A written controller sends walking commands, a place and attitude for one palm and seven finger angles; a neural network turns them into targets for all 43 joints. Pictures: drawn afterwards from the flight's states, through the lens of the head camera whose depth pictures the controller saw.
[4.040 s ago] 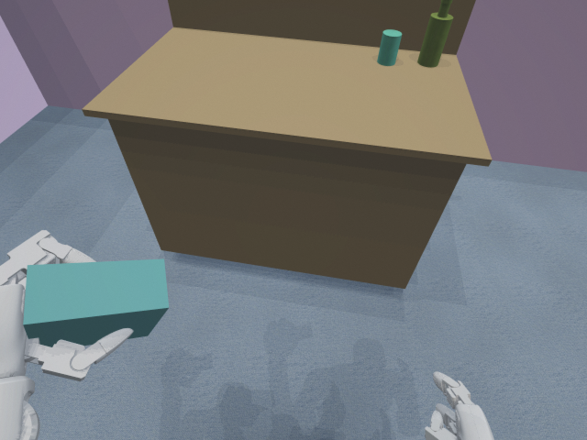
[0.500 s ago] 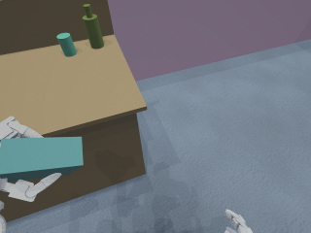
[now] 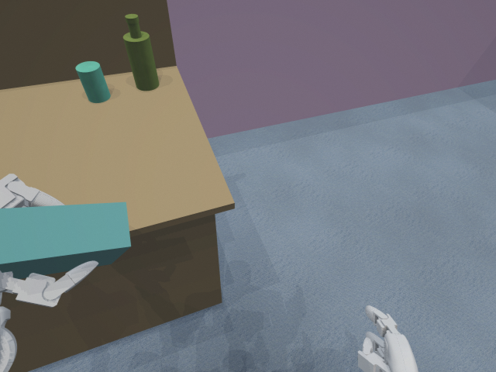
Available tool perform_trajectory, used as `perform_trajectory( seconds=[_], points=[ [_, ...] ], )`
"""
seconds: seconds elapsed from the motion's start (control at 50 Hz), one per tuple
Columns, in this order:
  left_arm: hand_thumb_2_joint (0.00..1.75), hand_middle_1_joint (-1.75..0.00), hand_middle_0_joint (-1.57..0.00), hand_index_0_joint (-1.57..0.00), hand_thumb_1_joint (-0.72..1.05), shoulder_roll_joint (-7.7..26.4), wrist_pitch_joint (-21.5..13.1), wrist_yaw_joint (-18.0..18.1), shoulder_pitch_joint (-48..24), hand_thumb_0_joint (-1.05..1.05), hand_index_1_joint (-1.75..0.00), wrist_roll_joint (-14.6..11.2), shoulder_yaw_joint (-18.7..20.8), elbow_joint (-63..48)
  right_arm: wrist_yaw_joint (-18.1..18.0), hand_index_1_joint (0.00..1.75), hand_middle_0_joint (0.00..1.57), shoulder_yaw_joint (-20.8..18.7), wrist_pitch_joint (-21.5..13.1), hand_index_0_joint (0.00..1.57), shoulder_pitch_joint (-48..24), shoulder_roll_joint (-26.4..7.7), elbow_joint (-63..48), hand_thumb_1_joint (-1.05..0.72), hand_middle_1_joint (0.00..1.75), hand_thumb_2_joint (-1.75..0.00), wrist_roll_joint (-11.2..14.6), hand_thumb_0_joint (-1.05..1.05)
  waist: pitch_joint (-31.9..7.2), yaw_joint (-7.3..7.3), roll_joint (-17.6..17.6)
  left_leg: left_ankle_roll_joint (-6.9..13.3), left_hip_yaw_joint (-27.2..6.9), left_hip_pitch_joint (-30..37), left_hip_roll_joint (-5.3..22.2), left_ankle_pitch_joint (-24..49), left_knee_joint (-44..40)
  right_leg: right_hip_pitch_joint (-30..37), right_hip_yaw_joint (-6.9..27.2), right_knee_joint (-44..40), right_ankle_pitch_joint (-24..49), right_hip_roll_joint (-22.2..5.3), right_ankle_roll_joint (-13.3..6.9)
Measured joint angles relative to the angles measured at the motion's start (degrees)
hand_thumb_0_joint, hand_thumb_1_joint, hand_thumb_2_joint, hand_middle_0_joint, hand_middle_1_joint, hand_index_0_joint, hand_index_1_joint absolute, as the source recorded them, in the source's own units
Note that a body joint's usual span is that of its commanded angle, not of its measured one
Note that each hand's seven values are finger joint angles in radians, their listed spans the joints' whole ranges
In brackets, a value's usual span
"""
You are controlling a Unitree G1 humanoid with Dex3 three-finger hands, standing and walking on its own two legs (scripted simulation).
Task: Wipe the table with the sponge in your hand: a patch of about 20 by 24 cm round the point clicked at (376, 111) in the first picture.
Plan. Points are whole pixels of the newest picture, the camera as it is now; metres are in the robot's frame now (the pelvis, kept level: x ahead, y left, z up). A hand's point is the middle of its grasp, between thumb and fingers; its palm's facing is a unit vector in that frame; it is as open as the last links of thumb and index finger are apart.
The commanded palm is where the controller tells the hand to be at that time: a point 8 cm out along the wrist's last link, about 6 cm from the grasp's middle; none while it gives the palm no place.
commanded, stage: come to a stop and stand still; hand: left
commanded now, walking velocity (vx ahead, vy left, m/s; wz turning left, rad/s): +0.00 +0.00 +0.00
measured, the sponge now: (83, 240) +0.23 +0.22 +0.16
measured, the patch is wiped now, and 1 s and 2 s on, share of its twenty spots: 0.00 0.00 0.00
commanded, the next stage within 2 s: look again from close up in 1.02 s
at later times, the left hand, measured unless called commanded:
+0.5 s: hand (52, 242) +0.23 +0.25 +0.16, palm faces +0.37 -0.82 -0.44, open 9.6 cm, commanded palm +0.17 +0.29 +0.18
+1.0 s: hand (45, 280) +0.18 +0.24 +0.16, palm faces +0.39 -0.83 -0.40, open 9.6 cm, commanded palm +0.13 +0.27 +0.18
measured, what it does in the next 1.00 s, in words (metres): steps on the spot: right foot, then left foot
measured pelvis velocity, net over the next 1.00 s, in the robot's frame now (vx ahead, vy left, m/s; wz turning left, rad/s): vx -0.03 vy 0.00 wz -0.01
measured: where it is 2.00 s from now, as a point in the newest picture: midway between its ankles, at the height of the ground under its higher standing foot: outside the picture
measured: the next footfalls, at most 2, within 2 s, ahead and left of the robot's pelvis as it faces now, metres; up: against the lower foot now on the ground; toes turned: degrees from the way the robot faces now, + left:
right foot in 0.10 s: +0.04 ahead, -0.10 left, +0.00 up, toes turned -4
left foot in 0.38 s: +0.05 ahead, +0.11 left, +0.00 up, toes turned -1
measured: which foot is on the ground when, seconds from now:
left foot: down 0.00-0.14, up 0.16-0.36, down 0.38-1.00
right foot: up 0.00-0.08, down 0.10-1.00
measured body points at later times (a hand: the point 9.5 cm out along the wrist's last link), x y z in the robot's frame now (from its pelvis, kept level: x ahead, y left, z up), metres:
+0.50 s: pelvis +0.01 +0.01 +0.00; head +0.04 +0.02 +0.45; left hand +0.20 +0.29 +0.19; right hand +0.18 -0.23 -0.08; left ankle +0.02 +0.12 -0.73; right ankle +0.02 -0.09 -0.72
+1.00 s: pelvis -0.03 +0.00 +0.00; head -0.03 +0.00 +0.45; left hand +0.16 +0.28 +0.18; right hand +0.11 -0.24 -0.09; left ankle +0.02 +0.12 -0.73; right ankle +0.00 -0.10 -0.73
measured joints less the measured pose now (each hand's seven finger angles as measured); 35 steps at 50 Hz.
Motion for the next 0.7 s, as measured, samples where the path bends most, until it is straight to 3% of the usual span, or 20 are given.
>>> perform_trajectory(
  seconds=[0.1,0.16,0.22,0.26,0.32,0.38,0.46,0.5,0.58,0.62,0.7],
  points=[
    [0.99,-1.33,-0.81,-0.8,-0.44,0.09,1.37,-0.45,2.94,0.0,-1.33,-0.28,-1.7,-2.62,0.64,0.3,0.2,2.98,-0.18,0.2,0.8,2.25,-0.15,-0.91,0.3,-0.9,-0.32,0.01,0.99,0.14,0.89,-0.98,0.2,0.82,-0.09,-1.84,1.46,4.46,-1.88,-17.05,9.85,1.18,-0.25],
    [0.99,-1.33,-0.81,-0.8,-0.44,-0.34,1.36,-0.95,2.59,0.0,-1.33,-0.28,-2.76,-1.77,0.71,0.3,0.2,3.48,1.02,0.2,0.38,1.66,0.97,-0.91,0.3,-0.9,-0.41,0.01,1.84,-0.11,3.4,-1.79,-1.45,-0.18,0.58,-4.59,5.56,5.27,-3.04,-17.38,12.03,2.18,-4.39],
    [0.99,-1.33,-0.81,-0.8,-0.44,-0.87,1.78,-0.97,2.25,0.0,-1.33,-0.63,-2.73,-0.68,0.88,0.3,0.2,3.16,2.3,0.2,-0.51,0.77,2.09,-0.91,0.3,-0.9,-0.22,0.01,2.26,-0.18,2.82,-2.28,-3.51,-3.33,-2.07,-10.59,15.25,5.19,-2.48,-17.84,11.24,1.17,-5.02],
    [0.99,-1.33,-0.81,-0.8,-0.44,-0.9,1.86,-0.62,2.83,0.0,-1.33,-0.42,-2.09,-0.49,0.46,0.3,0.2,3.08,2.99,0.2,-1.09,0.1,1.97,-0.91,0.3,-0.9,-0.32,0.01,2.76,-0.64,1.93,-2.4,-3.55,-4.01,-2.96,-11.14,16.75,5.53,-2.06,-19.2,12.1,0.54,-4.78],
    [0.99,-1.33,-0.81,-0.8,-0.44,-0.51,2.07,-0.14,4.16,0.0,-1.33,-0.02,-1.28,-1.89,-0.27,0.3,0.2,2.56,3.61,0.2,-1.36,-1.01,0.61,-0.91,0.3,-0.9,-0.66,0.01,3.18,-1.07,0.69,-2.27,-2.97,-2.7,-3.09,-8.2,10.35,5.54,-1.72,-20.45,13.13,0.05,-4.24],
    [0.99,-1.33,-0.81,-0.8,-0.44,-0.16,2.18,0.29,5.35,0.0,-1.33,-0.01,-1.41,-4.64,-0.79,0.3,0.2,1.39,3.72,0.2,-0.98,-2.68,-1.03,-0.91,0.3,-0.9,-0.85,0.01,3.19,-1.22,0.96,-1.78,-2.91,0.77,-2.29,1.25,-0.45,5.06,-2.21,-19.38,12.74,0.59,-3.54],
    [0.99,-1.33,-0.81,-0.8,-0.44,1.05,1.75,0.21,5.04,0.0,-1.33,-0.2,-1.55,-4.68,-1.28,0.3,0.2,0.2,3.54,0.2,-0.54,-2.27,-0.93,-0.91,0.3,-0.9,-0.73,0.01,2.38,0.19,-1.42,0.23,-1.38,1.92,-2.95,-0.11,-1.85,4.12,0.18,-16.13,8.57,0.35,-1.67],
    [0.99,-1.33,-0.81,-0.8,-0.44,1.36,1.81,0.02,4.23,0.0,-1.33,0.05,-1.55,-3.73,-1.1,0.3,0.2,0.25,2.56,0.2,0.06,-1.84,-1.21,-0.91,0.3,-0.9,-0.93,0.01,1.84,0.36,-1.34,0.35,-1.79,1.8,-2.73,0.39,-2.47,4.03,1.23,-13.98,5.49,1.11,-1.0],
    [0.99,-1.33,-0.81,-0.8,-0.44,0.96,2.08,0.16,3.12,0.0,-1.33,-0.02,-1.44,-2.61,-0.01,0.3,0.2,1.29,0.95,0.2,0.36,-0.81,-1.34,-0.91,0.3,-0.9,-0.63,0.01,1.27,0.74,-0.71,-0.19,-2.22,1.19,-1.94,1.29,-2.57,7.16,1.71,-18.7,8.21,1.91,-0.32],
    [0.99,-1.33,-0.81,-0.8,-0.44,0.19,2.1,0.11,2.64,0.0,-1.33,-0.01,-1.72,-1.92,0.26,0.3,0.2,1.92,0.78,0.2,-0.07,-0.45,-1.22,-0.91,0.3,-0.9,-0.54,0.01,1.48,0.77,0.28,-0.65,-2.39,0.62,-1.11,1.15,-1.55,8.6,1.3,-22.05,12.72,2.61,-1.41],
    [0.99,-1.33,-0.81,-0.8,-0.44,-1.41,2.7,-0.43,2.42,0.0,-1.33,-0.69,-3.5,-0.76,0.5,0.3,0.2,2.53,1.5,0.2,-0.35,-0.38,-0.69,-0.91,0.3,-0.9,-0.29,0.01,0.96,0.2,2.5,-1.52,-3.5,-0.85,0.07,1.31,-0.28,8.06,0.46,-22.54,13.58,4.01,-3.77]
  ],
)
